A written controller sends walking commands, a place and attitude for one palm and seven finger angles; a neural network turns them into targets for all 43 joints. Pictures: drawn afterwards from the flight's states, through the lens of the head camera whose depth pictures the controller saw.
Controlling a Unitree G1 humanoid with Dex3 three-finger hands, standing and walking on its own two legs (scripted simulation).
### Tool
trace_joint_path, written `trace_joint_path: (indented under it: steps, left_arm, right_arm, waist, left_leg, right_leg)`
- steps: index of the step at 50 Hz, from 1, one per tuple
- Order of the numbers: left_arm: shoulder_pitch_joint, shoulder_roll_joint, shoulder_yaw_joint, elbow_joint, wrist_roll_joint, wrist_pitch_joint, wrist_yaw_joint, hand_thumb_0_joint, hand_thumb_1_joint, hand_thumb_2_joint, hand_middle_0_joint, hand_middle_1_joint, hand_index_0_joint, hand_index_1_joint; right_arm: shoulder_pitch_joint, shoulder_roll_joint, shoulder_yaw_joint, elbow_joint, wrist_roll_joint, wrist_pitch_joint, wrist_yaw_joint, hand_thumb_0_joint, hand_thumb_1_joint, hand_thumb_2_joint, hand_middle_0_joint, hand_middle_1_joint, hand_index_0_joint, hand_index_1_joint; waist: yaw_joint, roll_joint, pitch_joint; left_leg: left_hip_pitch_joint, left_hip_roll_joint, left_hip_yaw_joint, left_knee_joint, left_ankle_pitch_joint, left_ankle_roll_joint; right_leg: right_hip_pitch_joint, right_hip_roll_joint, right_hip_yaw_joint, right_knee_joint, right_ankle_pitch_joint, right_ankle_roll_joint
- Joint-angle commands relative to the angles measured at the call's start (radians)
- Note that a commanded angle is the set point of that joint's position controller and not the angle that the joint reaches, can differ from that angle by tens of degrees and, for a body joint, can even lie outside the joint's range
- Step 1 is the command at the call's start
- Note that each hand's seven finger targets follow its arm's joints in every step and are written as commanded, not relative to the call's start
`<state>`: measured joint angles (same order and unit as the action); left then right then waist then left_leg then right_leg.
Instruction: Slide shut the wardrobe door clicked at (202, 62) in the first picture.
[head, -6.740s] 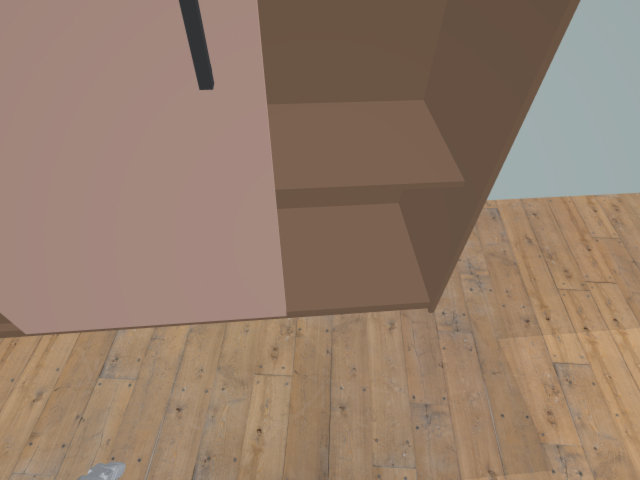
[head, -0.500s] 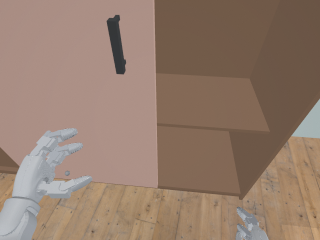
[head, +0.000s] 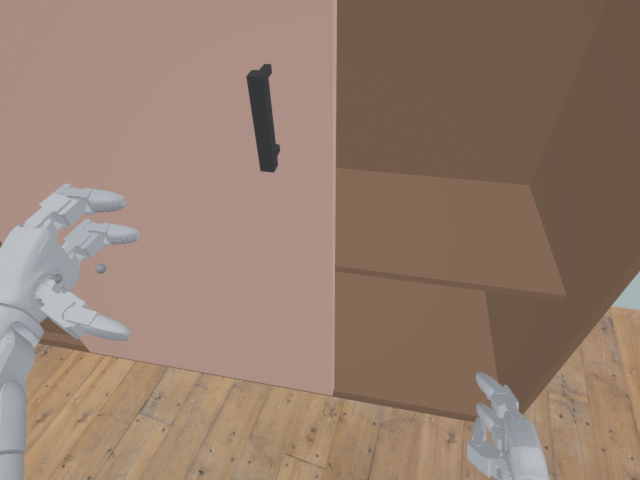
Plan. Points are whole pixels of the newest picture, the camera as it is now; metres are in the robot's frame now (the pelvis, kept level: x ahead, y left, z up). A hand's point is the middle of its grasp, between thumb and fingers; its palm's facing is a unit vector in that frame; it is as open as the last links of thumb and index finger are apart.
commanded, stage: raise the hand with hooked fingers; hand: left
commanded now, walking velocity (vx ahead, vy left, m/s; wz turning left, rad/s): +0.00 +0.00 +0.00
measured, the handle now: (267, 118) +0.54 +0.15 +0.22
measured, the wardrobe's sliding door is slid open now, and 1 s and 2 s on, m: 0.52 0.52 0.52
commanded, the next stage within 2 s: move the hooked fingers beside the handle in 0.72 s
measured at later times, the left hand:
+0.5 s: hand (96, 215) +0.28 +0.27 +0.24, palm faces +0.03 -0.99 -0.15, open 14.0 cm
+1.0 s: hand (103, 208) +0.29 +0.26 +0.24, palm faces +0.05 -0.99 -0.12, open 14.0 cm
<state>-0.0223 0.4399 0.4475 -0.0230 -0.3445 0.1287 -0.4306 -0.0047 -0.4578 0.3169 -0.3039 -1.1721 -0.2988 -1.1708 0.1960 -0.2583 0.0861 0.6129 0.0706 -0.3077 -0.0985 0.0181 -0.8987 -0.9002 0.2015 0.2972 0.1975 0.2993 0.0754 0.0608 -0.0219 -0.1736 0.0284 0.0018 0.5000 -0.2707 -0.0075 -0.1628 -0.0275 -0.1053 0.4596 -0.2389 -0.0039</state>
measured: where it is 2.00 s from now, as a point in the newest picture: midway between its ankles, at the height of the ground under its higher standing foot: outside the picture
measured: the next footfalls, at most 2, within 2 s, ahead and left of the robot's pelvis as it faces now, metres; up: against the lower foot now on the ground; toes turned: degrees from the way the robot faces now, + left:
none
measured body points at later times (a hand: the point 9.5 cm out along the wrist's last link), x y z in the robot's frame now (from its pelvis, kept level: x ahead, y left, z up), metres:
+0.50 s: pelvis +0.01 -0.01 +0.00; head -0.02 -0.04 +0.45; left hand +0.27 +0.32 +0.24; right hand +0.20 -0.24 -0.06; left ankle +0.00 +0.12 -0.74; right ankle +0.01 -0.12 -0.74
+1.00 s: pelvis +0.00 -0.01 +0.00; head -0.02 -0.04 +0.45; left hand +0.28 +0.32 +0.25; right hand +0.21 -0.23 -0.06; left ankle +0.00 +0.12 -0.74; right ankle +0.01 -0.12 -0.74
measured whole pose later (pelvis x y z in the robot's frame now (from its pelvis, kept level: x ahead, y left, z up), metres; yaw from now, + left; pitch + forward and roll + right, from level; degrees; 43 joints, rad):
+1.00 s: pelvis +0.00 -0.01 +0.00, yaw +0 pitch -3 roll +0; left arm -0.26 0.50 0.48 0.11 -0.32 0.26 -0.46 -0.01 -0.50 0.30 -0.31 -1.20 -0.30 -1.20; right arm 0.19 -0.28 0.08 0.64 0.09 -0.25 -0.10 0.02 -0.90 -0.90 0.20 0.30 0.20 0.30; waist 0.07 0.08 -0.03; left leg -0.15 0.02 0.00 0.44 -0.24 -0.01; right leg -0.15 -0.03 -0.11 0.43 -0.23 -0.01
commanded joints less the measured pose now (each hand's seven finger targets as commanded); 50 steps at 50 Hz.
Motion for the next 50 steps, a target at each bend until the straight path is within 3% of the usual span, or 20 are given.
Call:
trace_joint_path:
  steps: [1, 4, 8, 11, 13, 14, 18, 22, 23, 24, 26, 28, 29, 32, 39, 42, 44, 48, 49, 50]
  left_arm:
    - [-0.35, 0.31, 0.139, -0.205, -0.028, -0.02, -0.02, 0.0, -0.5, 0.3, -0.3, -1.2, -0.3, -1.2]
    - [-0.386, 0.336, 0.153, -0.124, -0.032, 0.018, -0.039, 0.0, -0.5, 0.3, -0.3, -1.2, -0.3, -1.2]
    - [-0.468, 0.381, 0.159, -0.104, -0.023, 0.058, -0.055, 0.0, -0.5, 0.3, -0.3, -1.2, -0.3, -1.2]
    - [-0.517, 0.431, 0.191, -0.092, -0.019, 0.079, -0.069, 0.0, -0.5, 0.3, -0.3, -1.2, -0.3, -1.2]
    - [-0.448, 0.381, 0.164, -0.021, -0.03, 0.096, -0.087, 0.0, -0.5, 0.3, -0.3, -1.2, -0.3, -1.2]
    - [-0.433, 0.369, 0.155, -0.019, -0.031, 0.099, -0.095, 0.0, -0.5, 0.3, -0.3, -1.2, -0.3, -1.2]
    - [-0.434, 0.394, 0.174, -0.069, -0.035, 0.1, -0.088, 0.0, -0.5, 0.3, -0.3, -1.2, -0.3, -1.2]
    - [-0.466, 0.421, 0.22, -0.183, -0.034, 0.066, -0.063, 0.0, -0.5, 0.3, -0.3, -1.2, -0.3, -1.2]
    - [-0.457, 0.439, 0.234, -0.184, -0.033, 0.06, -0.05, 0.0, -0.5, 0.3, -0.3, -1.2, -0.3, -1.2]
    - [-0.465, 0.419, 0.223, -0.185, -0.031, 0.056, -0.047, 0.0, -0.5, 0.3, -0.3, -1.2, -0.3, -1.2]
    - [-0.459, 0.408, 0.214, -0.143, -0.027, 0.064, -0.039, 0.0, -0.5, 0.3, -0.3, -1.2, -0.3, -1.2]
    - [-0.455, 0.404, 0.201, -0.13, -0.02, 0.071, -0.034, 0.0, -0.5, 0.3, -0.3, -1.2, -0.3, -1.2]
    - [-0.472, 0.398, 0.188, -0.132, -0.016, 0.076, -0.035, 0.0, -0.5, 0.3, -0.3, -1.2, -0.3, -1.2]
    - [-0.471, 0.394, 0.18, -0.145, -0.015, 0.084, -0.046, 0.0, -0.5, 0.3, -0.3, -1.2, -0.3, -1.2]
    - [-0.456, 0.394, 0.187, -0.108, -0.026, 0.086, -0.057, 0.0, -0.5, 0.3, -0.3, -1.2, -0.3, -1.2]
    - [-0.48, 0.383, 0.171, -0.12, -0.022, 0.087, -0.055, 0.0, -0.5, 0.3, -0.3, -1.2, -0.3, -1.2]
    - [-0.542, 0.34, 0.112, -0.112, -0.017, 0.083, -0.047, 0.0, -0.5, 0.3, -0.3, -1.2, -0.3, -1.2]
    - [-0.616, 0.368, 0.112, -0.05, 0.003, 0.072, -0.019, 0.0, -0.5, 0.3, -0.3, -1.2, -0.3, -1.2]
    - [-0.644, 0.352, 0.095, -0.03, 0.01, 0.069, -0.019, 0.0, -0.5, 0.3, -0.3, -1.2, -0.3, -1.2]
    - [-0.665, 0.383, 0.115, -0.015, 0.018, 0.068, -0.012, 0.0, -0.5, 0.3, -0.3, -1.2, -0.3, -1.2]
  right_arm:
    - [-0.119, -0.118, -0.046, -0.151, 0.011, -0.039, -0.011, 0.0, -0.9, -0.9, 0.2, 0.3, 0.2, 0.3]
    - [-0.128, -0.122, -0.04, -0.146, 0.015, -0.025, -0.006, 0.0, -0.9, -0.9, 0.2, 0.3, 0.2, 0.3]
    - [-0.138, -0.126, -0.037, -0.153, 0.02, -0.011, -0.004, 0.0, -0.9, -0.9, 0.2, 0.3, 0.2, 0.3]
    - [-0.144, -0.133, -0.041, -0.16, 0.023, -0.01, -0.002, 0.0, -0.9, -0.9, 0.2, 0.3, 0.2, 0.3]
    - [-0.136, -0.132, -0.043, -0.158, 0.026, -0.001, 0.004, 0.0, -0.9, -0.9, 0.2, 0.3, 0.2, 0.3]
    - [-0.137, -0.136, -0.046, -0.16, 0.028, 0.0, 0.009, 0.0, -0.9, -0.9, 0.2, 0.3, 0.2, 0.3]
    - [-0.147, -0.141, -0.051, -0.175, 0.029, 0.008, 0.015, 0.0, -0.9, -0.9, 0.2, 0.3, 0.2, 0.3]
    - [-0.149, -0.132, -0.057, -0.18, 0.023, 0.0, 0.012, 0.0, -0.9, -0.9, 0.2, 0.3, 0.2, 0.3]
    - [-0.143, -0.13, -0.054, -0.175, 0.02, 0.001, 0.011, 0.0, -0.9, -0.9, 0.2, 0.3, 0.2, 0.3]
    - [-0.146, -0.128, -0.054, -0.171, 0.021, -0.002, 0.01, 0.0, -0.9, -0.9, 0.2, 0.3, 0.2, 0.3]
    - [-0.141, -0.131, -0.053, -0.163, 0.022, -0.004, 0.004, 0.0, -0.9, -0.9, 0.2, 0.3, 0.2, 0.3]
    - [-0.134, -0.131, -0.054, -0.159, 0.022, -0.001, 0.0, 0.0, -0.9, -0.9, 0.2, 0.3, 0.2, 0.3]
    - [-0.143, -0.134, -0.052, -0.16, 0.025, -0.002, 0.0, 0.0, -0.9, -0.9, 0.2, 0.3, 0.2, 0.3]
    - [-0.145, -0.133, -0.053, -0.167, 0.025, -0.004, -0.004, 0.0, -0.9, -0.9, 0.2, 0.3, 0.2, 0.3]
    - [-0.147, -0.133, -0.051, -0.154, 0.025, 0.001, 0.0, 0.0, -0.9, -0.9, 0.2, 0.3, 0.2, 0.3]
    - [-0.152, -0.132, -0.05, -0.158, 0.025, 0.002, -0.001, 0.0, -0.9, -0.9, 0.2, 0.3, 0.2, 0.3]
    - [-0.153, -0.128, -0.047, -0.149, 0.026, 0.002, -0.001, 0.0, -0.9, -0.9, 0.2, 0.3, 0.2, 0.3]
    - [-0.14, -0.132, -0.048, -0.136, 0.023, 0.004, -0.011, 0.0, -0.9, -0.9, 0.2, 0.3, 0.2, 0.3]
    - [-0.144, -0.131, -0.049, -0.134, 0.023, 0.003, -0.011, 0.0, -0.9, -0.9, 0.2, 0.3, 0.2, 0.3]
    - [-0.141, -0.134, -0.049, -0.134, 0.023, 0.005, -0.013, 0.0, -0.9, -0.9, 0.2, 0.3, 0.2, 0.3]
  waist:
    - [-0.022, 0.033, -0.164]
    - [-0.02, 0.0, -0.123]
    - [-0.015, 0.041, -0.143]
    - [-0.014, 0.017, -0.187]
    - [-0.014, -0.032, -0.156]
    - [-0.016, -0.007, -0.159]
    - [-0.008, -0.022, -0.156]
    - [-0.01, 0.03, -0.237]
    - [-0.004, 0.017, -0.212]
    - [-0.012, 0.05, -0.198]
    - [-0.014, 0.054, -0.169]
    - [-0.014, 0.028, -0.146]
    - [-0.018, 0.06, -0.141]
    - [-0.021, 0.045, -0.186]
    - [-0.023, 0.006, -0.16]
    - [-0.025, 0.021, -0.176]
    - [-0.039, 0.046, -0.141]
    - [-0.039, 0.009, -0.143]
    - [-0.047, 0.03, -0.149]
    - [-0.042, 0.038, -0.159]
  left_leg:
    - [0.07, -0.04, -0.022, -0.09, 0.212, 0.033]
    - [0.049, -0.044, -0.024, -0.1, 0.193, 0.032]
    - [0.062, -0.048, -0.027, -0.106, 0.2, 0.03]
    - [0.084, -0.05, -0.026, -0.106, 0.214, 0.036]
    - [0.061, -0.049, -0.023, -0.101, 0.222, 0.036]
    - [0.069, -0.05, -0.019, -0.102, 0.225, 0.034]
    - [0.056, -0.049, -0.02, -0.1, 0.218, 0.033]
    - [0.11, -0.05, -0.011, -0.096, 0.279, 0.037]
    - [0.087, -0.048, -0.012, -0.097, 0.269, 0.035]
    - [0.098, -0.048, -0.008, -0.102, 0.26, 0.035]
    - [0.088, -0.047, -0.011, -0.11, 0.238, 0.034]
    - [0.074, -0.045, -0.012, -0.113, 0.218, 0.034]
    - [0.078, -0.046, -0.012, -0.117, 0.205, 0.033]
    - [0.102, -0.047, -0.011, -0.11, 0.227, 0.036]
    - [0.09, -0.045, -0.015, -0.107, 0.222, 0.037]
    - [0.095, -0.045, -0.019, -0.109, 0.23, 0.034]
    - [0.093, -0.044, -0.017, -0.112, 0.194, 0.032]
    - [0.077, -0.043, -0.028, -0.119, 0.156, 0.032]
    - [0.089, -0.045, -0.022, -0.117, 0.152, 0.034]
    - [0.087, -0.044, -0.025, -0.119, 0.156, 0.033]
  right_leg:
    - [0.038, 0.037, 0.027, -0.074, 0.205, -0.009]
    - [0.03, 0.038, 0.03, -0.092, 0.19, -0.007]
    - [0.042, 0.03, 0.03, -0.094, 0.181, -0.014]
    - [0.048, 0.029, 0.032, -0.095, 0.202, -0.008]
    - [0.053, 0.028, 0.032, -0.096, 0.216, -0.008]
    - [0.041, 0.03, 0.031, -0.09, 0.228, -0.007]
    - [0.04, 0.027, 0.033, -0.088, 0.203, -0.007]
    - [0.061, 0.03, 0.026, -0.072, 0.266, -0.005]
    - [0.068, 0.029, 0.026, -0.078, 0.249, -0.006]
    - [0.047, 0.033, 0.026, -0.081, 0.242, -0.006]
    - [0.03, 0.032, 0.023, -0.083, 0.218, -0.008]
    - [0.029, 0.03, 0.023, -0.092, 0.188, -0.008]
    - [0.016, 0.031, 0.026, -0.095, 0.177, -0.007]
    - [0.031, 0.03, 0.024, -0.085, 0.207, -0.005]
    - [0.017, 0.034, 0.024, -0.093, 0.209, -0.002]
    - [0.019, 0.032, 0.018, -0.082, 0.213, -0.003]
    - [-0.009, 0.034, 0.024, -0.097, 0.175, -0.003]
    - [-0.007, 0.029, 0.026, -0.105, 0.118, -0.006]
    - [-0.016, 0.029, 0.031, -0.106, 0.122, -0.005]
    - [-0.009, 0.028, 0.03, -0.103, 0.124, -0.007]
